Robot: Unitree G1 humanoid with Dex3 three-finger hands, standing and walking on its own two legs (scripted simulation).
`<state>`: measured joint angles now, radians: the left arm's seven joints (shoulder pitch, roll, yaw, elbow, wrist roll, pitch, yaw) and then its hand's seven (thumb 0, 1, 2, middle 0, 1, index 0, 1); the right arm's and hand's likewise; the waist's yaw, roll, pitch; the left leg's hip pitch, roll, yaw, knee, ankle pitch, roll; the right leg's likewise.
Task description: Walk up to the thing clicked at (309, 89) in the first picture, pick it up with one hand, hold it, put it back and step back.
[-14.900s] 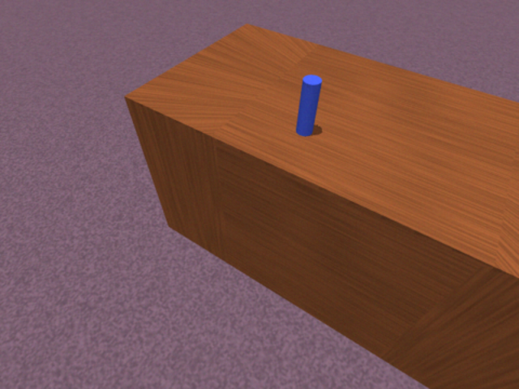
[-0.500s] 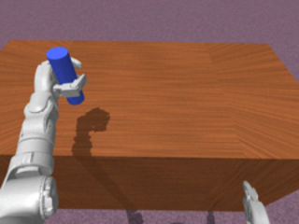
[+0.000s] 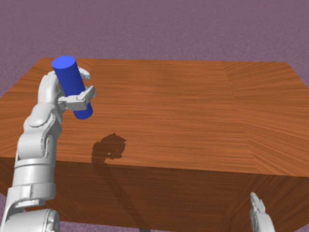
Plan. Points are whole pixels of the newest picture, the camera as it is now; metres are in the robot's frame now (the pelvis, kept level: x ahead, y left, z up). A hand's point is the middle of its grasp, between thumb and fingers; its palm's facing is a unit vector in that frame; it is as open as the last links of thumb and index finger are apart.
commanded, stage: lift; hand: left
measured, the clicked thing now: (75, 90) +0.38 +0.19 +0.21
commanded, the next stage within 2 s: hold in 0.56 s
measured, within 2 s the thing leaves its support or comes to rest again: neither
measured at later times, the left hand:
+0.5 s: hand (73, 92) +0.35 +0.17 +0.23, palm faces +0.06 -1.00 -0.02, open 6.0 cm
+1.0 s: hand (71, 87) +0.34 +0.17 +0.26, palm faces +0.05 -1.00 -0.02, open 6.0 cm
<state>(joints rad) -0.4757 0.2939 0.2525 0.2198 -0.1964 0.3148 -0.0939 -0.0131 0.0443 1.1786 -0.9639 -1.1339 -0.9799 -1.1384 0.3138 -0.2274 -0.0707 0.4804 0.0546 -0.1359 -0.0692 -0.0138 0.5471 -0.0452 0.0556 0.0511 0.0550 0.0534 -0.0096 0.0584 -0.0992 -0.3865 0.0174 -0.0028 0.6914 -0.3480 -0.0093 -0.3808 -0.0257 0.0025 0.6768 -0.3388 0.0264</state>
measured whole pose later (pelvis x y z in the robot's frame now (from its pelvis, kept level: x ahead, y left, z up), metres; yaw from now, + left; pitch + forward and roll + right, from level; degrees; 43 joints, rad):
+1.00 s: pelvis +0.00 +0.00 +0.01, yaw +1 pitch -1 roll +0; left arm -0.42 0.27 0.28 -0.07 -0.24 0.58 -0.10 -0.01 0.05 1.18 -0.96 -1.14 -0.98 -1.14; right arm 0.27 -0.23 -0.10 0.61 0.05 -0.24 -0.06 -0.01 0.54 -0.05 0.05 0.05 0.05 0.05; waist 0.01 0.08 -0.09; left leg -0.28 0.01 -0.01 0.60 -0.30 -0.01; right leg -0.27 -0.03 -0.01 0.58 -0.30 0.03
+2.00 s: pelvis -0.01 +0.00 +0.01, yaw +1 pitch -2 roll +0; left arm -0.42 0.28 0.28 -0.07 -0.24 0.59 -0.10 -0.01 0.05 1.18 -0.96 -1.14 -0.98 -1.14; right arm 0.25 -0.23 -0.10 0.67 0.05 -0.26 -0.06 -0.01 0.54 -0.05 0.05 0.05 0.05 0.05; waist 0.02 0.08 -0.08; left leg -0.27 0.01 -0.01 0.58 -0.29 -0.01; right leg -0.25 -0.03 -0.01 0.56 -0.28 0.02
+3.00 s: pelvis -0.01 +0.00 +0.01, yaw +0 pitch -1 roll +0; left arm -0.44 0.29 0.28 -0.03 -0.23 0.58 -0.11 -0.01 0.05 1.17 -0.95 -1.15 -0.97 -1.15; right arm 0.25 -0.22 -0.09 0.68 0.05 -0.26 -0.05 -0.01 0.54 -0.05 0.05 0.05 0.05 0.05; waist 0.02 0.08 -0.09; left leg -0.26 0.01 -0.01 0.56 -0.28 -0.01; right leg -0.25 -0.03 0.00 0.55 -0.27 0.03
